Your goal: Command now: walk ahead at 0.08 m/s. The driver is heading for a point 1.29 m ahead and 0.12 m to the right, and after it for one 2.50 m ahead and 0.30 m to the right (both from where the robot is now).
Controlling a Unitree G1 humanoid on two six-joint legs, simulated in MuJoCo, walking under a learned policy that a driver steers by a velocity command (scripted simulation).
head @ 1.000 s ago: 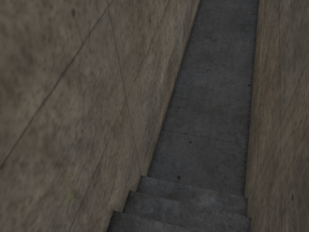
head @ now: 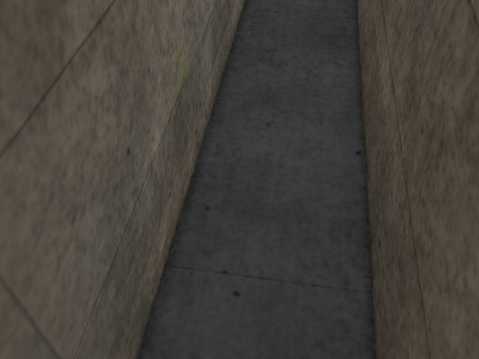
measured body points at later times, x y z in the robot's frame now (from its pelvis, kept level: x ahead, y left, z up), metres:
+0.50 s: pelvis +0.17 +0.05 -0.18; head +0.18 +0.06 +0.27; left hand +0.10 +0.28 -0.34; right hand +0.23 -0.18 -0.33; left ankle +0.23 +0.13 -0.92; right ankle +0.11 -0.08 -0.65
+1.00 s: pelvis +0.20 -0.04 -0.22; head +0.16 -0.05 +0.23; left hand +0.34 +0.19 -0.32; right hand +0.25 -0.28 -0.36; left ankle +0.23 +0.13 -0.91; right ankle +0.20 -0.15 -0.93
